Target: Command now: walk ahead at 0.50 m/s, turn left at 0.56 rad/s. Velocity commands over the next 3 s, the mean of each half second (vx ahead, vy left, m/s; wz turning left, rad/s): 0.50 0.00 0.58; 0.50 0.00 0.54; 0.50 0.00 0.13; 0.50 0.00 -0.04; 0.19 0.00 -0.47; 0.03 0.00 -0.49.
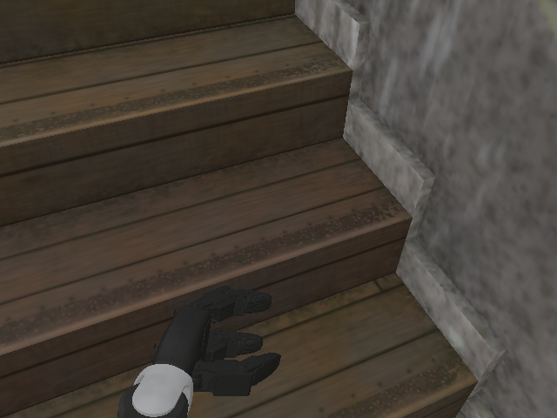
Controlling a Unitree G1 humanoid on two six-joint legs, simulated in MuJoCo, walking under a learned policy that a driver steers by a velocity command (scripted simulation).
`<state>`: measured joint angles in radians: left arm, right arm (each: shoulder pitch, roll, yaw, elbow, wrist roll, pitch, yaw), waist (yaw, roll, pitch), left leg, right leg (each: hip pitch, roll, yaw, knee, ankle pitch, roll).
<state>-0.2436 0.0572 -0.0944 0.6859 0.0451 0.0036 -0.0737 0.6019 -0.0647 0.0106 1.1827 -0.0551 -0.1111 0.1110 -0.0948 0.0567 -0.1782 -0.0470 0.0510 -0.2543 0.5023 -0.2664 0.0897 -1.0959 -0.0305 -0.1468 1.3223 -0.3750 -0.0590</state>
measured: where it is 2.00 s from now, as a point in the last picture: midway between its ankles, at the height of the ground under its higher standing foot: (58, 92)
